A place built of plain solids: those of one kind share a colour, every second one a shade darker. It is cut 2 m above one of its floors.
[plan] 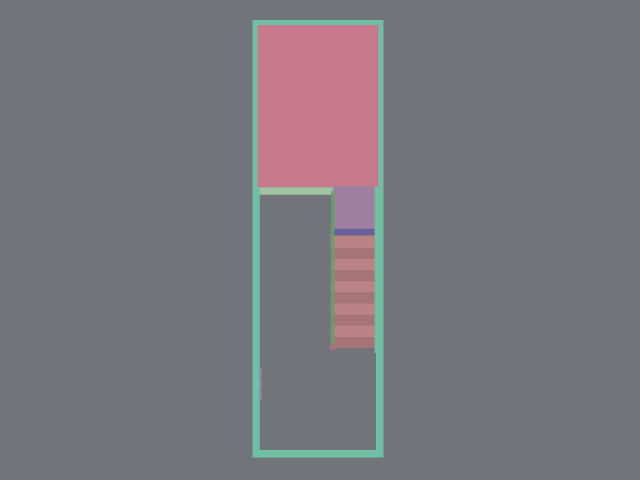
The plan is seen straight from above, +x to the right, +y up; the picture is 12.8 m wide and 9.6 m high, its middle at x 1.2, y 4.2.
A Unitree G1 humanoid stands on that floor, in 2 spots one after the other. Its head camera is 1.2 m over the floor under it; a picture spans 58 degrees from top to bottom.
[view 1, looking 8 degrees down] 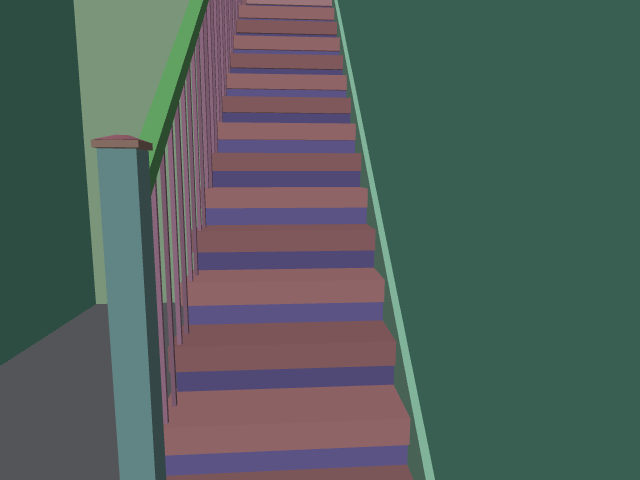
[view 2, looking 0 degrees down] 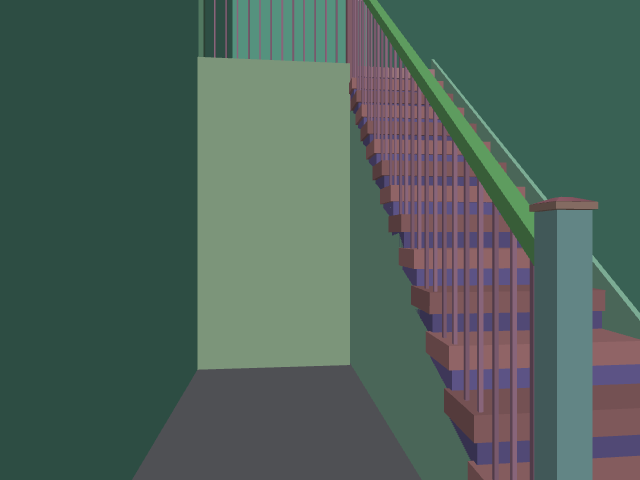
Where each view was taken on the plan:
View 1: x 1.88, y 0.89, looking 86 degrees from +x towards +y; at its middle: tread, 2.07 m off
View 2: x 0.71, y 1.00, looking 84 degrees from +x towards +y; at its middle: upper_edge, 4.13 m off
